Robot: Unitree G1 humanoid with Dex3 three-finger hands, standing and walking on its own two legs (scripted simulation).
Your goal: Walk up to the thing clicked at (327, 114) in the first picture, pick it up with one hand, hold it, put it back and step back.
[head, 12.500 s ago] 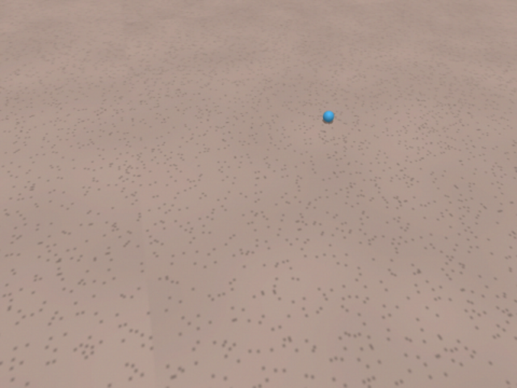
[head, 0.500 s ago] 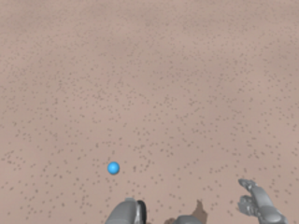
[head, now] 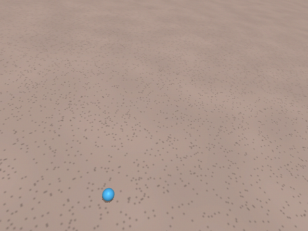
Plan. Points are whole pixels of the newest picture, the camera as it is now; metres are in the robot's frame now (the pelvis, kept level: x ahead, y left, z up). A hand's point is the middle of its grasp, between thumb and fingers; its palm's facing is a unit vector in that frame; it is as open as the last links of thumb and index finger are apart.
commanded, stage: walk up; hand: left
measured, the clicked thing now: (108, 194) +0.56 +0.17 -0.73
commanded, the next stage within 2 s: none
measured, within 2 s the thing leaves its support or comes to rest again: neither
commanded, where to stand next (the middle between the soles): +0.17 -0.04 m, yaw -3 degrees
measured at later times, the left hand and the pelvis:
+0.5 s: hand out of the picture +0.12 +0.26 -0.15, palm faces -0.04 -0.90 -0.44, open 7.4 cm; pelvis -0.02 -0.01 -0.03, yaw -2 degrees
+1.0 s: hand out of the picture +0.10 +0.26 -0.15, palm faces -0.05 -0.93 -0.36, open 7.4 cm; pelvis +0.04 -0.01 +0.00, yaw +1 degrees
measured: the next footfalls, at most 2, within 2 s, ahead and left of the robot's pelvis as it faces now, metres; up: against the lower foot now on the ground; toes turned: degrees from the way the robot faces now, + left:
right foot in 0.22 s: +0.13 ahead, -0.14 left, +0.00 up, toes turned -6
left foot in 0.50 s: +0.01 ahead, +0.10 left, +0.00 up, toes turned +0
